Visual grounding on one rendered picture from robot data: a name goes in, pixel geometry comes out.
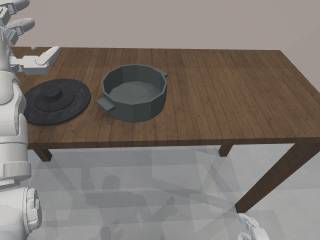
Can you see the knob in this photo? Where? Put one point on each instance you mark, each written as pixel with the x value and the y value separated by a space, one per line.
pixel 52 93

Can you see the table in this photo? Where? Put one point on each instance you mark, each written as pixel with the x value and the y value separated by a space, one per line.
pixel 214 97

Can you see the robot right hand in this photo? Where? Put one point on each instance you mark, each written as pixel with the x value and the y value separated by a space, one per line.
pixel 252 226

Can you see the robot left hand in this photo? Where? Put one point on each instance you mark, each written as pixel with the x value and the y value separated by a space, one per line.
pixel 9 34

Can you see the robot left upper arm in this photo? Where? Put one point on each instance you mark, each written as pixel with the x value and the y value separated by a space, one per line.
pixel 20 213

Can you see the pot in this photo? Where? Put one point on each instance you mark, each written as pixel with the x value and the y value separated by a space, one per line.
pixel 134 92

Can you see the robot left forearm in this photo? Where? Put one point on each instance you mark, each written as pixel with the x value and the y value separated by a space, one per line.
pixel 14 165

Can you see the lid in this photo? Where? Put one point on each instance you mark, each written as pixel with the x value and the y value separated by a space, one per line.
pixel 39 111

